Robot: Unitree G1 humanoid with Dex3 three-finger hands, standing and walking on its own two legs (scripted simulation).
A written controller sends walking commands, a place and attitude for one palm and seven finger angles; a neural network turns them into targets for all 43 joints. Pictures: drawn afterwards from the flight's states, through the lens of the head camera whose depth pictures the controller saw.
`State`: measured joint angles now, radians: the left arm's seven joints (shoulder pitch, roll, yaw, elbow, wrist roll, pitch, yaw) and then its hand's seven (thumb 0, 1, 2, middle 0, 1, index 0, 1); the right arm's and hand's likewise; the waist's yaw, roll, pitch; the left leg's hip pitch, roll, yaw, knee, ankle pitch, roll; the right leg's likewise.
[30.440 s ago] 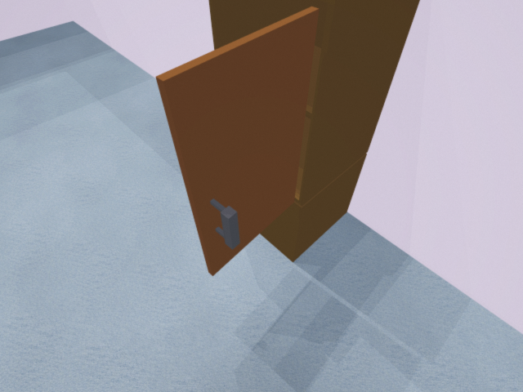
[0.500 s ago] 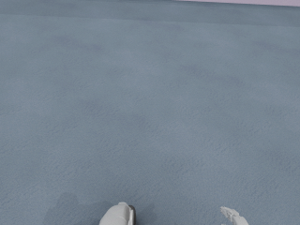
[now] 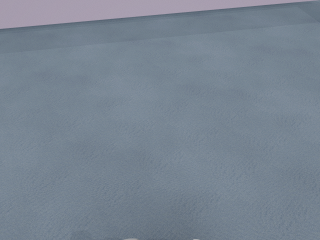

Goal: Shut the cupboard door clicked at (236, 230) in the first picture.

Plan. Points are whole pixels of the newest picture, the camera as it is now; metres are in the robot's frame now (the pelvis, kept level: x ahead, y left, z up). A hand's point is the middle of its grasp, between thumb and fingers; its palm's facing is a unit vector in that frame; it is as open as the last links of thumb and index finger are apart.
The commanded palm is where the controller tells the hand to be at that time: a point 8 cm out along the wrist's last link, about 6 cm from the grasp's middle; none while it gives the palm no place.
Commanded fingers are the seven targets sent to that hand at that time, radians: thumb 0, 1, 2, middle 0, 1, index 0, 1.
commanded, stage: turn to face it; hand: left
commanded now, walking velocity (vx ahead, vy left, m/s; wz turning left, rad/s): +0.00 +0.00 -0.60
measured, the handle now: out of the picture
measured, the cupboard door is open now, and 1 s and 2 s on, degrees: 62 62 62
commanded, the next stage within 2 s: none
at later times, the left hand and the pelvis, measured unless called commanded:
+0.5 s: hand (88, 214) +0.20 +0.23 -0.14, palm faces -0.24 -0.94 -0.23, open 7.4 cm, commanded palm none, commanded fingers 0.00 0.90 0.90 -0.20 -0.30 -0.20 -0.30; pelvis +0.04 +0.05 +0.02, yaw -18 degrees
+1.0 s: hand (121, 205) +0.23 +0.15 -0.16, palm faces -0.55 -0.81 -0.19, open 7.4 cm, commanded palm none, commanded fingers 0.00 0.90 0.90 -0.20 -0.30 -0.20 -0.30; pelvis +0.05 +0.03 +0.01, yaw -35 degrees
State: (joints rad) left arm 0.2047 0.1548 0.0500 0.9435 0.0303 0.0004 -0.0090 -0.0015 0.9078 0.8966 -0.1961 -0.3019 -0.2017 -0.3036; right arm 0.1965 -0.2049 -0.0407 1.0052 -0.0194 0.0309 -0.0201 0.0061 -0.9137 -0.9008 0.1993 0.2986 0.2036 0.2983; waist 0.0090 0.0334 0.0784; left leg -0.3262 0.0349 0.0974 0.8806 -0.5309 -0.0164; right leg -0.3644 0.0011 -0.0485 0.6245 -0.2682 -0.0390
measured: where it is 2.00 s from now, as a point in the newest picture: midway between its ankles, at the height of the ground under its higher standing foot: outside the picture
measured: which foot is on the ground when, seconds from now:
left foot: up 0.00-0.24, down 0.26-0.66, up 0.68-1.00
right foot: down 0.00-0.26, up 0.28-0.64, down 0.66-1.00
